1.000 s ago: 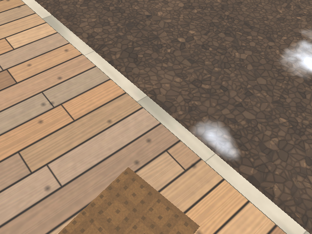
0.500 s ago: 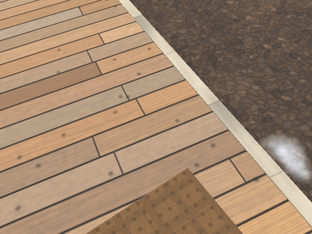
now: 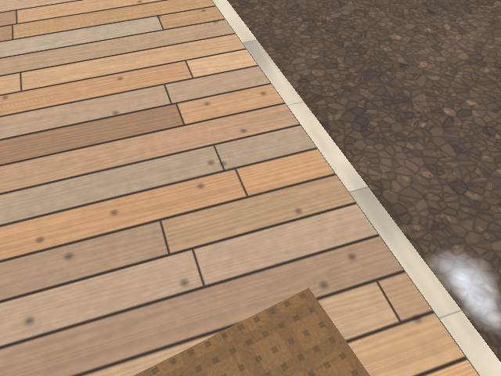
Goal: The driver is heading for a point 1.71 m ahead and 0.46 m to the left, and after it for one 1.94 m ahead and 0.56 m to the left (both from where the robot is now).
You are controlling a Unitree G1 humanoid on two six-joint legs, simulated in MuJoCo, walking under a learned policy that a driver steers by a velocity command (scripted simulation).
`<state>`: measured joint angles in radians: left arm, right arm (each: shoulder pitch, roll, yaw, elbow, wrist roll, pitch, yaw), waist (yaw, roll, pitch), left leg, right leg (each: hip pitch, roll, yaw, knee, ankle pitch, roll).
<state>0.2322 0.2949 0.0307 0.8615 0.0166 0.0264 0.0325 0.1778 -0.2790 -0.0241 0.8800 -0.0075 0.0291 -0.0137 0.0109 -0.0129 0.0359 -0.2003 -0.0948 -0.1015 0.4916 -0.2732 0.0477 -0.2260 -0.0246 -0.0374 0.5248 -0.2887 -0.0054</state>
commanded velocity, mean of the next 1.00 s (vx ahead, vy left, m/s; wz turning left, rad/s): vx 0.21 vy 0.00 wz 0.45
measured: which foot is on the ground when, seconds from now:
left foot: down 0.00-0.06, up 0.08-0.34, down 0.36-0.86, up 0.88-1.00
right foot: down 0.00-0.36, up 0.38-0.82, down 0.84-1.00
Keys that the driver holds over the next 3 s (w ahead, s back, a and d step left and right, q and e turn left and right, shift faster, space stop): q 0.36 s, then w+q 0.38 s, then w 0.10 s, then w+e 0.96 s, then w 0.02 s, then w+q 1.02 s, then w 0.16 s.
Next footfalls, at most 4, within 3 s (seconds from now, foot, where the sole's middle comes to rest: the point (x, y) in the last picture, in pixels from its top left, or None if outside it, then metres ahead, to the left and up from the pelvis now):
0.36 left None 0.01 0.11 -0.77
0.84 right None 0.25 -0.01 -0.77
1.30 left None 0.42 0.28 -0.77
1.84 right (218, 298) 0.72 0.13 -0.77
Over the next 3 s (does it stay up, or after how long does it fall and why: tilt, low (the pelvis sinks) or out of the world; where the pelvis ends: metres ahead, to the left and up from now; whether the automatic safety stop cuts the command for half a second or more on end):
stays up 1.21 0.28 -0.01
